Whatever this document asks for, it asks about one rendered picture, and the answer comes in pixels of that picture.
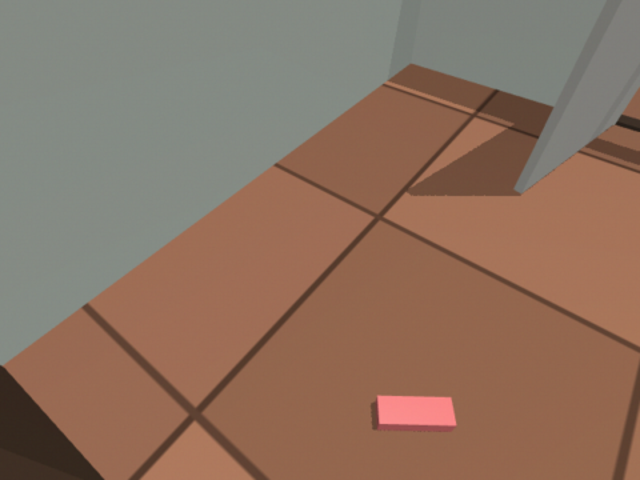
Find carton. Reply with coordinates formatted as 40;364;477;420
375;396;457;432

